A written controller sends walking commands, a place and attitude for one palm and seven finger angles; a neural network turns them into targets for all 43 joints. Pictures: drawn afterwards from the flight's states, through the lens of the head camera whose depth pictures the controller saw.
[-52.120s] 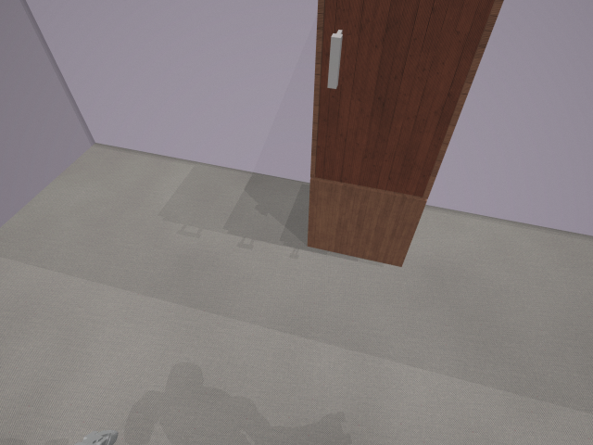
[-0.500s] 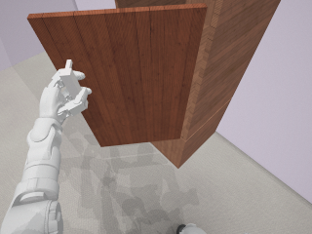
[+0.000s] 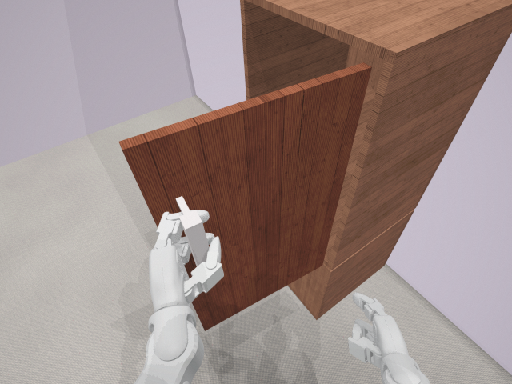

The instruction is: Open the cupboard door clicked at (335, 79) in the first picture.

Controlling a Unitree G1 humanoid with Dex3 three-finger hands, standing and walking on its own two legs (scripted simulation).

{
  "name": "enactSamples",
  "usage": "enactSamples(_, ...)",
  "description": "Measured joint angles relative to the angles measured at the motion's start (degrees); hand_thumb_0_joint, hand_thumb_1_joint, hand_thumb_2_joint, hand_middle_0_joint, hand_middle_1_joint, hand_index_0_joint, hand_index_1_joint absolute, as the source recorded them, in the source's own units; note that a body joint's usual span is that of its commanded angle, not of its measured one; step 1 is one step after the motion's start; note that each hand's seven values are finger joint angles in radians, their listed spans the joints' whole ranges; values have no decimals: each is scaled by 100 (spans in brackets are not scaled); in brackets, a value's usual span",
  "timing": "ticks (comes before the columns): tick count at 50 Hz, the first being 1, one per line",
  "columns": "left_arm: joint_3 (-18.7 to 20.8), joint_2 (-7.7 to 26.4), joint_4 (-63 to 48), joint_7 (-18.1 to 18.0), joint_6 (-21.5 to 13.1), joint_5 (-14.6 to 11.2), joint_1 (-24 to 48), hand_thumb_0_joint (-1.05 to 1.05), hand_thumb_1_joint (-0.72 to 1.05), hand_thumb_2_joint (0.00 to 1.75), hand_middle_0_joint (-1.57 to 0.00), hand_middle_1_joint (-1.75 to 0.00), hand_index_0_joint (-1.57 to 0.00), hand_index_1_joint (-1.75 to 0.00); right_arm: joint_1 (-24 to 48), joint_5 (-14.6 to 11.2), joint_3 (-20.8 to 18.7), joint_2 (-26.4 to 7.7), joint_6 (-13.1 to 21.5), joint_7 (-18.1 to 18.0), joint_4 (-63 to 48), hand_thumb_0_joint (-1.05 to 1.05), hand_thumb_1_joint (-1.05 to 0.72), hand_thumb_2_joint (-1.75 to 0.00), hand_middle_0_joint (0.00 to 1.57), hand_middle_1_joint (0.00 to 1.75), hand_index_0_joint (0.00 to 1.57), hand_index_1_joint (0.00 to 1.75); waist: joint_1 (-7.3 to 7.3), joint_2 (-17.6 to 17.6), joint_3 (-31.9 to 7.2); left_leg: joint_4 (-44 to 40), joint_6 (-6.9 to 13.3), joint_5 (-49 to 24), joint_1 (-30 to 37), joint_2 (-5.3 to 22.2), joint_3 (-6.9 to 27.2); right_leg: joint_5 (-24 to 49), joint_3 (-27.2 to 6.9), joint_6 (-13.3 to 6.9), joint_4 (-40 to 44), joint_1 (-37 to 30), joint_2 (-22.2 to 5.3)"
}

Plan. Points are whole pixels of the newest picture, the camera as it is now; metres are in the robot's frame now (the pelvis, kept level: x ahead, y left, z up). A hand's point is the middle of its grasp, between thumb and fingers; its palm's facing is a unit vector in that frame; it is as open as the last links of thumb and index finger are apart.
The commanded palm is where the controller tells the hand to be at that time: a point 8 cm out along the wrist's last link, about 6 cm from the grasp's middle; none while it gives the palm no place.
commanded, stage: pull the door open along its arc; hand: left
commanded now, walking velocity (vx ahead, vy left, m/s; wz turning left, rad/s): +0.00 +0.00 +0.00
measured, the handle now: (193, 236) +0.31 +0.13 +0.09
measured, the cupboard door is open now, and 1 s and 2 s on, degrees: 84 88 91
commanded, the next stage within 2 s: open thumb and fingers to let go in 0.22 s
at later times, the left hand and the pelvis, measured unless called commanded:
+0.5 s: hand (223, 274) +0.24 +0.07 +0.10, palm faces +0.36 -0.93 -0.02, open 6.9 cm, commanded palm +0.20 +0.11 +0.09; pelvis -0.02 -0.02 -0.01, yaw +1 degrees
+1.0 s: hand (227, 270) +0.25 +0.07 +0.10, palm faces +0.34 -0.94 -0.02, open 14.3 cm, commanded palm +0.20 +0.10 +0.09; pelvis -0.05 -0.01 +0.00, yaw +1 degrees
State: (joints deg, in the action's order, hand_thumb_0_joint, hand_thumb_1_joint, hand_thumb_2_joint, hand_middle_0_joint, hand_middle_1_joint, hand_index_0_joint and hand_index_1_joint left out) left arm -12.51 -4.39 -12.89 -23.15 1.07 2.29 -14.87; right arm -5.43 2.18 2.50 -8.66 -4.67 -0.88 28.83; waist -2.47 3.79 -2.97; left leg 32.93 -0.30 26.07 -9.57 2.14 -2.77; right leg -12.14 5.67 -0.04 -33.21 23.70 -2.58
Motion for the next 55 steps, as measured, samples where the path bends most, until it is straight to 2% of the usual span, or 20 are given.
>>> enactSamples(4,-156,102,-239,-55,123,69,-208,3,62,72,-32,-125,-32,-131,-59,7,-16,12,-96,27,12,1,-90,-90,20,30,20,30,36,10,14,80,-39,58,38,45,43,-76,48,-36,-89,-44,27)
enactSamples(9,-380,275,-676,-14,171,23,-630,3,62,68,-31,-127,-32,-132,-216,-21,-93,-70,-115,129,14,1,-90,-90,20,30,20,30,140,44,39,218,-72,138,-4,87,70,-160,77,-69,-224,-5,52)
enactSamples(13,-516,377,-889,-138,175,-8,-788,3,63,68,-29,-125,-30,-130,-309,-28,-171,-161,-70,187,56,1,-90,-90,20,30,20,30,209,65,70,380,-93,204,-109,104,93,-220,94,-93,-368,91,54)
enactSamples(19,-444,253,-393,-445,83,98,-208,2,60,74,-32,-127,-31,-130,-344,22,-224,-299,9,-4,286,1,-90,-90,20,30,20,30,118,66,149,530,-102,185,-246,58,156,-209,134,-115,-481,182,-11)
enactSamples(25,-167,42,161,-476,76,73,320,2,55,75,-34,-129,-34,-130,-338,29,-177,-267,125,-131,381,1,-90,-90,20,30,19,30,63,33,166,411,-101,7,-225,-9,163,-47,128,-127,-357,144,-67)
enactSamples(31,-45,-59,615,-453,17,72,767,1,34,66,-33,-127,-34,-128,-283,45,-77,-215,266,-195,437,1,-90,-90,20,30,20,30,45,-14,241,279,-85,-162,-154,-65,159,138,117,-124,-174,39,-107)
enactSamples(43,58,-173,1359,-510,28,72,1416,0,-31,38,-30,-119,-31,-119,-228,38,-9,-167,275,-189,578,1,-90,-90,20,30,20,30,11,-113,275,91,-27,-372,-78,-173,76,398,18,-84,70,-45,-174)
enactSamples(50,-6,-168,1417,-596,13,77,1456,0,-45,32,-27,-98,-27,-98,-294,31,-36,-168,229,-137,600,1,-90,-90,20,30,20,30,20,-144,265,84,-3,-381,-80,-201,37,424,-30,-63,78,-28,-189)
enactSamples(55,-83,-155,1385,-610,33,82,1462,-1,-49,31,-34,-86,-32,-89,-312,23,-59,-202,203,-130,641,1,-90,-90,20,30,20,30,-9,-145,282,119,12,-368,-107,-215,57,415,-17,-53,66,-22,-208)
